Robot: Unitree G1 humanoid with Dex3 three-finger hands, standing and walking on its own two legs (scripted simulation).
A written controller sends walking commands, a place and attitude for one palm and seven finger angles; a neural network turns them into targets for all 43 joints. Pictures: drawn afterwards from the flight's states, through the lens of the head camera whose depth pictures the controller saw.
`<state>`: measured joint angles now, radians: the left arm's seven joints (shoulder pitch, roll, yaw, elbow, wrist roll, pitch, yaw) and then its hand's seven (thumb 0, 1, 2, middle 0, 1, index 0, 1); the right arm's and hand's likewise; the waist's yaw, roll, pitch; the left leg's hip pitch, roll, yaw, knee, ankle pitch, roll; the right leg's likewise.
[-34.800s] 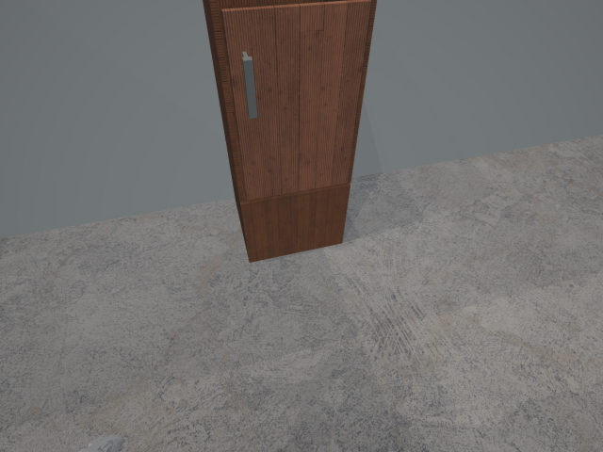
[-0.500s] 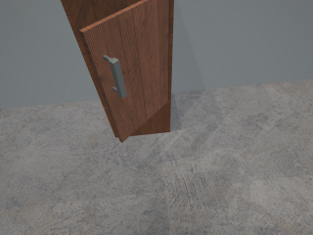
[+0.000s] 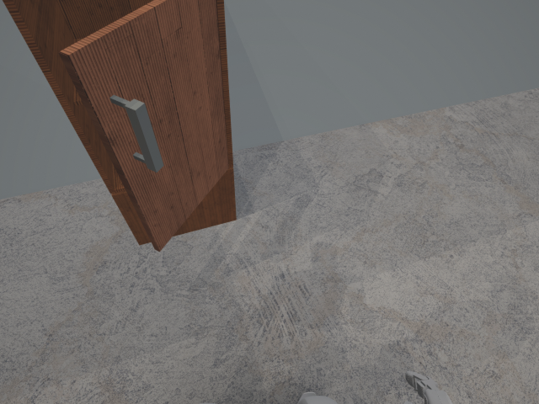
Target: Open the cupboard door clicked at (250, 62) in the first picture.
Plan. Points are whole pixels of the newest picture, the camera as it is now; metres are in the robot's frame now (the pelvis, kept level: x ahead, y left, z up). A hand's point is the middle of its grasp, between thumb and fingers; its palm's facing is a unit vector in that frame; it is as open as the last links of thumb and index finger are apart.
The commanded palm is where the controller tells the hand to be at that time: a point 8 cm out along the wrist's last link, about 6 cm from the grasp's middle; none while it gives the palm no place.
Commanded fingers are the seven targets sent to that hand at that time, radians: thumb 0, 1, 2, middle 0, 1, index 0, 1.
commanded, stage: walk to a spot facing it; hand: left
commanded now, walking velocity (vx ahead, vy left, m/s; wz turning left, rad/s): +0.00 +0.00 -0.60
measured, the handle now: (137, 135) +0.53 +0.31 +0.04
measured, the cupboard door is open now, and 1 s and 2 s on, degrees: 43 43 43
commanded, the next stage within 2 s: none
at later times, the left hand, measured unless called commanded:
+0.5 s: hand (169, 395) +0.14 +0.18 -0.18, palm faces -0.33 -0.92 -0.21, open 7.4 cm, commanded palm none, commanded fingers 0.00 0.90 0.90 -0.20 -0.30 -0.20 -0.30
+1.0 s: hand (201, 383) +0.16 +0.13 -0.15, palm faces -0.56 -0.80 -0.22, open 7.4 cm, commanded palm none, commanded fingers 0.00 0.90 0.90 -0.20 -0.30 -0.20 -0.30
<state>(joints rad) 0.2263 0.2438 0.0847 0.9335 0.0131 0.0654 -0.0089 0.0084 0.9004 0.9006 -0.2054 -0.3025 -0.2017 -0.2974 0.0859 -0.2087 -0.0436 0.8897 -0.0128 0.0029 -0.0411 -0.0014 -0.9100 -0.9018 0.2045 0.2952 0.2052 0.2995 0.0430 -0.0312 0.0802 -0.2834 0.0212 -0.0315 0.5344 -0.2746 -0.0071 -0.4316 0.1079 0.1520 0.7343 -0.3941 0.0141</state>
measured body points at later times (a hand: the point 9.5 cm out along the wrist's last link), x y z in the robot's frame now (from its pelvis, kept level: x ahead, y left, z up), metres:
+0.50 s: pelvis -0.01 +0.02 -0.01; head +0.04 +0.02 +0.44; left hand +0.16 +0.23 -0.16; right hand -0.04 -0.27 -0.13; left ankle +0.06 +0.12 -0.74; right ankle -0.02 -0.15 -0.72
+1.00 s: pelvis +0.02 -0.02 +0.01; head +0.05 -0.04 +0.46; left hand +0.19 +0.17 -0.14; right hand -0.06 -0.28 -0.12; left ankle +0.15 +0.06 -0.69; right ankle -0.08 -0.11 -0.73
